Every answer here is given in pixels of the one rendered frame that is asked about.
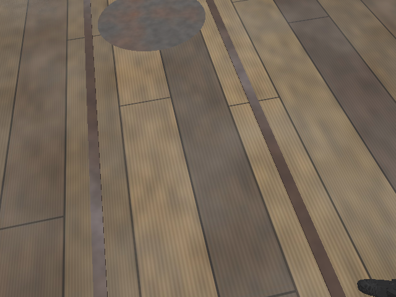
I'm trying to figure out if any right robot hand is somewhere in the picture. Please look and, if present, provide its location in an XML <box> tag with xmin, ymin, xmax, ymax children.
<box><xmin>357</xmin><ymin>279</ymin><xmax>396</xmax><ymax>297</ymax></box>

